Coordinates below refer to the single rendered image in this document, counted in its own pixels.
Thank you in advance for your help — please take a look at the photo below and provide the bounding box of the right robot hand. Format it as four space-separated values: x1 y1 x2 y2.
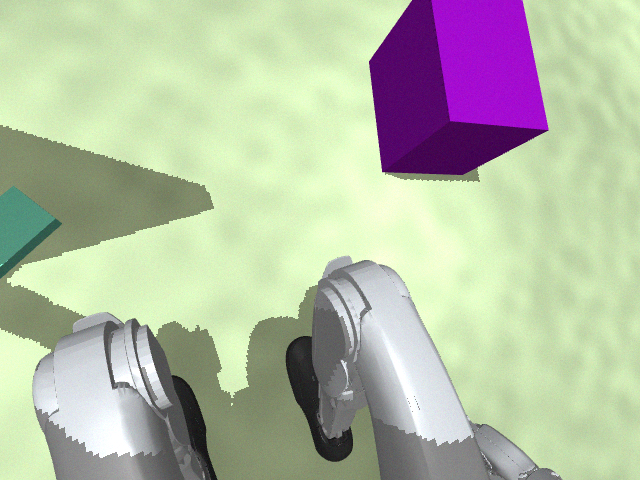
466 415 540 480

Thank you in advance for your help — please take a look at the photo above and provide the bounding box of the right robot foot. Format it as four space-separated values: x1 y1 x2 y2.
286 336 353 462

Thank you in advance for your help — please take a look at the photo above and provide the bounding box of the left robot foot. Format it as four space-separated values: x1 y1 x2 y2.
171 375 217 480

